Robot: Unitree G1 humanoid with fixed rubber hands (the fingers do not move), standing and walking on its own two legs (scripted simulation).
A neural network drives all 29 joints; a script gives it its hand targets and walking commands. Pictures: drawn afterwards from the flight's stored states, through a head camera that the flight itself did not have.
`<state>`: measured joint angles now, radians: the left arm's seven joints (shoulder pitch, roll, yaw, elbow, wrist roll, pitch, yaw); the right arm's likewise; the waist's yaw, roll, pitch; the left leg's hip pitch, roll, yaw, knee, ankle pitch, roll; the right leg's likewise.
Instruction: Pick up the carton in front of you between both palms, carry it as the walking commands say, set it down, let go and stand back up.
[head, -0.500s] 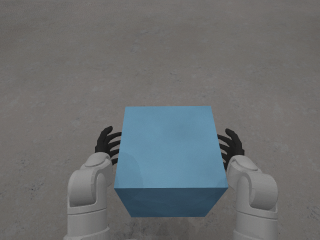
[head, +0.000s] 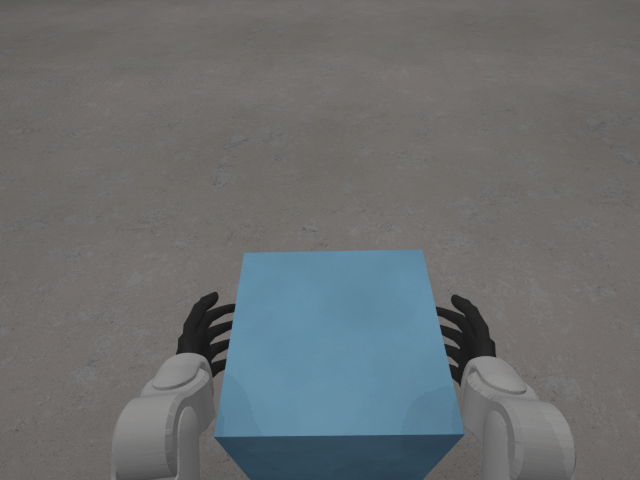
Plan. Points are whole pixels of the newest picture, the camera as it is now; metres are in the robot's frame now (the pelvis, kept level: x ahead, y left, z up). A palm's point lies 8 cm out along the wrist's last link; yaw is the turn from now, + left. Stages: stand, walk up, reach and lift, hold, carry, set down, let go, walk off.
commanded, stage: carry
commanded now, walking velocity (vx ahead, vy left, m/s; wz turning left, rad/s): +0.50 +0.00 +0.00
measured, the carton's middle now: (334, 376) +0.25 -0.01 +0.02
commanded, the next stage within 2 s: none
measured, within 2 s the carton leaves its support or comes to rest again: neither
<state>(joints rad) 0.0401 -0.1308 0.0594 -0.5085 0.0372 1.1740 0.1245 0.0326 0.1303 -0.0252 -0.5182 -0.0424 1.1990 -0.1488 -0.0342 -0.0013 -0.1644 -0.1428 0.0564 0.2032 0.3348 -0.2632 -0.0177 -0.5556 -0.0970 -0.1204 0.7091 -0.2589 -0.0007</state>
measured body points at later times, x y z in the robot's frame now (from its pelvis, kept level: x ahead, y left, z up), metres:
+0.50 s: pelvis +0.32 -0.04 +0.00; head +0.30 -0.05 +0.45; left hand +0.55 +0.13 +0.10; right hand +0.56 -0.18 +0.09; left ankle +0.43 +0.10 -0.72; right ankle +0.18 -0.12 -0.74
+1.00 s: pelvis +0.65 -0.05 -0.02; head +0.64 -0.06 +0.43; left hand +0.90 +0.11 +0.08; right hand +0.90 -0.20 +0.07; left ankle +0.49 +0.08 -0.73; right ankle +0.77 -0.13 -0.74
